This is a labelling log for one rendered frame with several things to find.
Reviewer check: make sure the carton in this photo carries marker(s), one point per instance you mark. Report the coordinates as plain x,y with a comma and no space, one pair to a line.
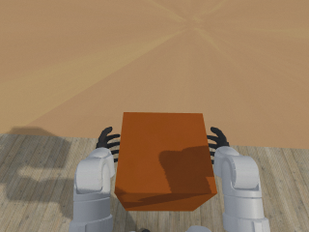
164,162

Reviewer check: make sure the robot left forearm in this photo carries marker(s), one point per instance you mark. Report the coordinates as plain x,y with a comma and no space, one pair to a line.
91,191

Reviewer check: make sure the robot right hand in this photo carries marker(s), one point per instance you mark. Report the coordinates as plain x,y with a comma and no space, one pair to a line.
220,140

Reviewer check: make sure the robot left hand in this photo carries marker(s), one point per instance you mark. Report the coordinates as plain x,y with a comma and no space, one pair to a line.
104,138

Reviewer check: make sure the robot right forearm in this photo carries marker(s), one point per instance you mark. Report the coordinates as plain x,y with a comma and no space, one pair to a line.
241,186

